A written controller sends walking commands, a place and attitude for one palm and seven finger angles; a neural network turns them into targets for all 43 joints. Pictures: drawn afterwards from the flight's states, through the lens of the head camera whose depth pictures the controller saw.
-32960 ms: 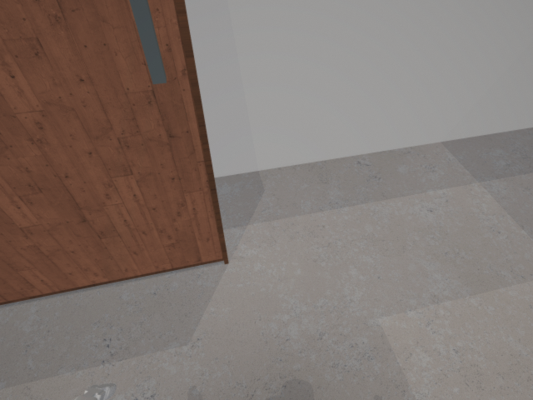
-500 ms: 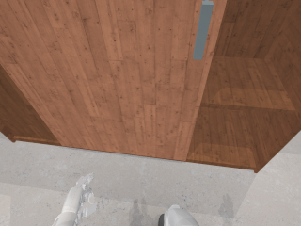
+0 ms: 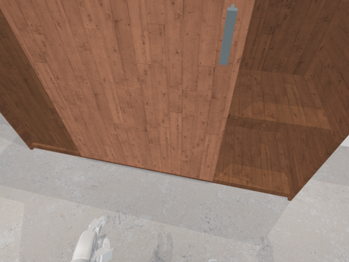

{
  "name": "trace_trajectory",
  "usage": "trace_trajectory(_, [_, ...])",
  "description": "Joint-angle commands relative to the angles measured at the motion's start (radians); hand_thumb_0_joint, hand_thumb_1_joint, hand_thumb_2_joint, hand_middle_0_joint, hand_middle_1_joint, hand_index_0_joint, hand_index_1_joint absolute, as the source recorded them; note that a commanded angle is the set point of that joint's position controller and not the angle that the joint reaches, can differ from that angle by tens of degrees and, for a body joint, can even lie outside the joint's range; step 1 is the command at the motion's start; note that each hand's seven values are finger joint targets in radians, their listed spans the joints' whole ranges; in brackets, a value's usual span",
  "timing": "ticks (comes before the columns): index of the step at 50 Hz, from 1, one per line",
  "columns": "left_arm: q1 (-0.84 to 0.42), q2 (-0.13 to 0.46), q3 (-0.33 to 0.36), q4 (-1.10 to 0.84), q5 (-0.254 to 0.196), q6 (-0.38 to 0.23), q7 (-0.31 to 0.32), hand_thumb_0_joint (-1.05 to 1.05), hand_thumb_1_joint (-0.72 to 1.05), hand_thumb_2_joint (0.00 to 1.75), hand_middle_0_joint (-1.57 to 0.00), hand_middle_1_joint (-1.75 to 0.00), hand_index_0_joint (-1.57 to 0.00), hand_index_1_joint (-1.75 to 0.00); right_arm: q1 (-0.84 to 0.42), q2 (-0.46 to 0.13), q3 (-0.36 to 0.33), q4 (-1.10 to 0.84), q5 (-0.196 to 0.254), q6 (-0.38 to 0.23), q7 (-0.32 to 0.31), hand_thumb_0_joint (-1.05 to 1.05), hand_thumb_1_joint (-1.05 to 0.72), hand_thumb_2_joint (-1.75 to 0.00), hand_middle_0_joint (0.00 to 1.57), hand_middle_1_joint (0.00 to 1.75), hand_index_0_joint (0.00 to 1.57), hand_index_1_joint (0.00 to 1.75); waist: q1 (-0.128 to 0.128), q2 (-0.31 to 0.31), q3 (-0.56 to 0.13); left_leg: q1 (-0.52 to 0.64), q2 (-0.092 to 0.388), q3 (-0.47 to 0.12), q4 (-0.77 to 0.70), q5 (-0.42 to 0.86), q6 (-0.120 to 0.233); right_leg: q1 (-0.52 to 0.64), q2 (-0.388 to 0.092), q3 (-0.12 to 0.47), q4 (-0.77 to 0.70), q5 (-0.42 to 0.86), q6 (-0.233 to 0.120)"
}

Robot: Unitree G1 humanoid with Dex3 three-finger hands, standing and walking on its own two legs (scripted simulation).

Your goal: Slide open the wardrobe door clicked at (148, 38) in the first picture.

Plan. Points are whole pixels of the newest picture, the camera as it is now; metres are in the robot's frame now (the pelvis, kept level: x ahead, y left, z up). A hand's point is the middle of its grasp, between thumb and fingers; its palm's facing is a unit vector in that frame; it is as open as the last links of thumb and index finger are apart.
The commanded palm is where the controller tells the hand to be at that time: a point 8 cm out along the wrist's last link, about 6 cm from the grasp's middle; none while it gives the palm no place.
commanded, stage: stop stepping back and stand still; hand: right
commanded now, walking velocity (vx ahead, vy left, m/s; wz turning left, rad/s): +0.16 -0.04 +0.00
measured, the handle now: (227, 35) +0.72 -0.14 +0.20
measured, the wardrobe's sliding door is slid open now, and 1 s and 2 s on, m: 0.47 0.47 0.47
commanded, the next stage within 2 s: let the arm hang, fingers relaxed in 1.52 s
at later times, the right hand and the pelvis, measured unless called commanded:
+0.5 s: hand out of the picture +0.22 -0.29 +0.18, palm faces +0.46 +0.75 -0.47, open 7.4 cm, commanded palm +0.16 -0.33 +0.18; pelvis +0.02 -0.02 -0.01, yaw -2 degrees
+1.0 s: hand out of the picture +0.23 -0.32 +0.15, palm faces +0.43 +0.79 -0.43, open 7.4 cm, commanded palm +0.17 -0.36 +0.18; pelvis +0.03 -0.05 +0.00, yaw -1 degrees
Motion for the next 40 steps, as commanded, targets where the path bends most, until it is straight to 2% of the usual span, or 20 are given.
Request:
trace_trajectory(1, [-0.093,0.128,0.053,-0.105,-0.01,-0.039,0.013,0.0,0.9,0.9,-0.2,-0.3,-0.2,-0.3,-0.134,-0.105,-0.077,0.021,-0.006,-0.06,-0.014,0.0,-0.9,-0.9,0.2,0.3,0.2,0.3,0.044,0.097,-0.01,-0.029,0.314,-0.308,-0.222,-0.341,0.061,-0.122,-0.052,0.056,0.249,0.039,-0.011])
trace_trajectory(2, [-0.114,0.146,0.067,-0.115,-0.027,-0.039,0.017,0.0,0.9,0.9,-0.2,-0.3,-0.2,-0.3,-0.177,-0.08,-0.031,-0.002,-0.003,-0.052,-0.004,0.0,-0.9,-0.9,0.2,0.3,0.2,0.3,0.047,0.101,0.027,-0.095,0.298,-0.297,-0.237,-0.403,0.05,-0.086,-0.054,0.048,0.216,0.053,-0.012])
trace_trajectory(4, [-0.123,0.154,0.058,-0.115,-0.028,-0.048,0.032,0.0,0.9,0.9,-0.2,-0.3,-0.2,-0.3,-0.178,-0.073,-0.014,0.022,-0.008,-0.06,-0.008,0.0,-0.9,-0.9,0.2,0.3,0.2,0.3,0.041,0.054,0.081,-0.137,0.304,-0.267,-0.235,-0.281,0.064,-0.008,-0.065,0.016,0.098,0.045,-0.025])
trace_trajectory(7, [-0.141,0.15,0.055,-0.12,-0.023,-0.073,0.047,0.0,0.9,0.9,-0.2,-0.3,-0.2,-0.3,-0.249,-0.121,-0.025,-0.106,-0.021,-0.087,-0.022,0.0,-0.9,-0.9,0.2,0.3,0.2,0.3,0.026,0.047,0.074,-0.132,0.305,-0.236,-0.186,-0.206,0.055,0.148,-0.047,-0.038,-0.096,0.018,-0.047])
trace_trajectory(9, [-0.103,0.16,0.06,-0.121,-0.013,-0.085,0.051,0.0,0.9,0.9,-0.2,-0.3,-0.2,-0.3,-0.232,-0.117,-0.031,-0.145,-0.021,-0.094,-0.027,0.0,-0.9,-0.9,0.2,0.3,0.2,0.3,0.033,-0.001,0.031,-0.135,0.258,-0.171,-0.087,-0.21,0.021,0.288,-0.026,-0.048,-0.244,0.039,-0.06])
trace_trajectory(10, [-0.093,0.176,0.067,-0.132,-0.012,-0.092,0.054,0.0,0.9,0.9,-0.2,-0.3,-0.2,-0.3,-0.222,-0.13,-0.05,-0.184,-0.017,-0.099,-0.028,0.0,-0.9,-0.9,0.2,0.3,0.2,0.3,0.039,-0.087,0.021,-0.186,0.211,-0.137,0.031,-0.199,-0.015,0.362,-0.065,0.04,-0.327,0.006,-0.086])
trace_trajectory(12, [-0.106,0.199,0.065,-0.171,-0.01,-0.089,0.054,0.0,0.9,0.9,-0.2,-0.3,-0.2,-0.3,-0.197,-0.169,-0.096,-0.257,-0.015,-0.119,-0.034,0.0,-0.9,-0.9,0.2,0.3,0.2,0.3,0.024,-0.413,0.008,-0.334,0.061,0.004,0.3,-0.208,-0.114,0.444,-0.314,0.444,-0.511,0.039,-0.179])
trace_trajectory(13, [-0.091,0.177,0.06,-0.167,-0.003,-0.088,0.05,0.0,0.9,0.9,-0.2,-0.3,-0.2,-0.3,-0.174,-0.178,-0.113,-0.242,-0.014,-0.126,-0.031,0.0,-0.9,-0.9,0.2,0.3,0.2,0.3,0.023,-0.344,0.024,-0.332,0.043,-0.023,0.372,-0.229,-0.125,0.412,-0.328,0.472,-0.565,0.125,-0.193])
trace_trajectory(14, [-0.096,0.15,0.05,-0.139,-0.003,-0.095,0.043,0.0,0.9,0.9,-0.2,-0.3,-0.2,-0.3,-0.147,-0.17,-0.114,-0.221,-0.012,-0.121,-0.021,0.0,-0.9,-0.9,0.2,0.3,0.2,0.3,0.021,-0.309,0.015,-0.273,0.063,-0.045,0.385,-0.234,-0.125,0.357,-0.292,0.384,-0.566,0.107,-0.176])
trace_trajectory(17, [-0.071,0.152,0.049,-0.132,-0.012,-0.118,0.026,0.0,0.9,0.9,-0.2,-0.3,-0.2,-0.3,-0.096,-0.146,-0.128,-0.206,-0.012,-0.107,-0.022,0.0,-0.9,-0.9,0.2,0.3,0.2,0.3,0.016,-0.302,-0.021,-0.116,0.063,0.004,0.144,-0.093,-0.138,0.328,-0.208,0.157,-0.438,0.331,-0.122])
trace_trajectory(19, [-0.059,0.159,0.053,-0.133,-0.023,-0.12,0.016,0.0,0.9,0.9,-0.2,-0.3,-0.2,-0.3,-0.029,-0.127,-0.123,-0.123,-0.016,-0.1,-0.019,0.0,-0.9,-0.9,0.2,0.3,0.2,0.3,0.02,-0.17,-0.06,0.018,0.067,-0.013,0.005,0.109,-0.136,0.264,-0.168,0.081,-0.331,0.372,-0.09])
trace_trajectory(21, [-0.068,0.15,0.057,-0.131,-0.023,-0.114,0.005,0.0,0.9,0.9,-0.2,-0.3,-0.2,-0.3,-0.017,-0.102,-0.108,-0.055,-0.012,-0.091,-0.012,0.0,-0.9,-0.9,0.2,0.3,0.2,0.3,0.029,0.019,-0.048,0.018,0.157,-0.155,-0.009,0.271,-0.093,0.196,-0.085,0.023,-0.241,0.223,-0.049])
trace_trajectory(22, [-0.06,0.152,0.067,-0.133,-0.028,-0.11,0.001,0.0,0.9,0.9,-0.2,-0.3,-0.2,-0.3,0.032,-0.064,-0.084,-0.005,-0.002,-0.081,-0.007,0.0,-0.9,-0.9,0.2,0.3,0.2,0.3,0.035,0.096,-0.048,-0.022,0.217,-0.242,-0.053,0.257,-0.056,0.193,-0.048,0.033,-0.174,0.158,-0.037])
trace_trajectory(23, [-0.056,0.149,0.068,-0.13,-0.034,-0.1,-0.002,0.0,0.9,0.9,-0.2,-0.3,-0.2,-0.3,0.032,-0.07,-0.079,-0.01,0.004,-0.077,-0.008,0.0,-0.9,-0.9,0.2,0.3,0.2,0.3,0.041,0.124,-0.055,-0.019,0.264,-0.297,-0.072,0.287,-0.024,0.187,-0.037,0.037,-0.128,0.135,-0.031])
trace_trajectory(26, [-0.077,0.133,0.049,-0.123,-0.032,-0.087,0.004,0.0,0.9,0.9,-0.2,-0.3,-0.2,-0.3,-0.025,-0.095,-0.087,-0.012,0.006,-0.087,-0.009,0.0,-0.9,-0.9,0.2,0.3,0.2,0.3,0.04,0.096,-0.059,-0.009,0.267,-0.239,-0.055,0.308,-0.038,0.194,-0.035,0.056,-0.184,0.099,-0.039])
trace_trajectory(30, [-0.113,0.149,0.045,-0.139,-0.027,-0.076,0.025,0.0,0.9,0.9,-0.2,-0.3,-0.2,-0.3,-0.091,-0.096,-0.066,-0.065,-0.002,-0.09,-0.004,0.0,-0.9,-0.9,0.2,0.3,0.2,0.3,0.024,-0.024,-0.054,-0.045,0.16,-0.132,-0.01,0.234,-0.111,0.311,-0.076,0.095,-0.309,0.322,-0.066])
trace_trajectory(32, [-0.126,0.151,0.045,-0.152,-0.029,-0.078,0.034,0.0,0.9,0.9,-0.2,-0.3,-0.2,-0.3,-0.137,-0.132,-0.081,-0.151,-0.011,-0.092,-0.01,0.0,-0.9,-0.9,0.2,0.3,0.2,0.3,0.018,-0.107,-0.072,-0.016,0.143,-0.115,0.017,0.329,-0.118,0.335,-0.082,0.092,-0.298,0.446,-0.07])
trace_trajectory(34, [-0.116,0.144,0.041,-0.159,-0.028,-0.082,0.034,0.0,0.9,0.9,-0.2,-0.3,-0.2,-0.3,-0.124,-0.115,-0.066,-0.184,-0.015,-0.094,-0.012,0.0,-0.9,-0.9,0.2,0.3,0.2,0.3,0.012,-0.153,-0.103,0.035,0.135,-0.092,0.037,0.375,-0.121,0.346,-0.086,0.099,-0.312,0.526,-0.066])
trace_trajectory(37, [-0.114,0.144,0.046,-0.169,-0.031,-0.084,0.033,0.0,0.9,0.9,-0.2,-0.3,-0.2,-0.3,-0.086,-0.12,-0.08,-0.193,-0.014,-0.09,-0.019,0.0,-0.9,-0.9,0.2,0.3,0.2,0.3,0.009,-0.134,-0.143,0.077,0.133,-0.084,0.045,0.453,-0.123,0.369,-0.086,0.096,-0.298,0.612,-0.058])
trace_trajectory(40, [-0.102,0.147,0.052,-0.174,-0.033,-0.072,0.028,0.0,0.9,0.9,-0.2,-0.3,-0.2,-0.3,-0.018,-0.099,-0.082,-0.137,-0.01,-0.083,-0.02,0.0,-0.9,-0.9,0.2,0.3,0.2,0.3,0.014,-0.098,-0.146,0.088,0.14,-0.09,0.033,0.485,-0.121,0.353,-0.077,0.081,-0.293,0.582,-0.049])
